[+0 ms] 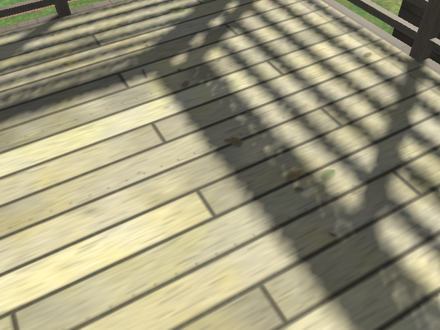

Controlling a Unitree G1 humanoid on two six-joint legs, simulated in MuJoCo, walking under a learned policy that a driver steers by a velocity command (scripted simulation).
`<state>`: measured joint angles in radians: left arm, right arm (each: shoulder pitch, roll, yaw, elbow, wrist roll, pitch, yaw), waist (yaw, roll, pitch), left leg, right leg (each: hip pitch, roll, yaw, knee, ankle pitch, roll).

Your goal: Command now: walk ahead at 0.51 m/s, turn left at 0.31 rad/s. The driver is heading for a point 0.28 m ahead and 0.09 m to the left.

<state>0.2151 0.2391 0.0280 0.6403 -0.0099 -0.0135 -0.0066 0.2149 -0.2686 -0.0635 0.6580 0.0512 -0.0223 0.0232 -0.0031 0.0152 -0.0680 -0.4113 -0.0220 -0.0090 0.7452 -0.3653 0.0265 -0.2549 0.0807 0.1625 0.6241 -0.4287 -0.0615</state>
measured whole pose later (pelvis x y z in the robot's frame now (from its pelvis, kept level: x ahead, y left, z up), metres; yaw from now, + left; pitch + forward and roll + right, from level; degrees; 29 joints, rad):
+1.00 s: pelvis +0.36 +0.16 +0.01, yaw +12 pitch -1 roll -1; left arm 0.20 0.22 0.03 0.88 0.01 -0.01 0.01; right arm 0.22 -0.21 -0.02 0.78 -0.01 -0.02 -0.03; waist 0.02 0.00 0.03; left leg -0.27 0.00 -0.05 0.58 -0.30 0.00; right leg -0.27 0.03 0.04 0.54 -0.26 0.00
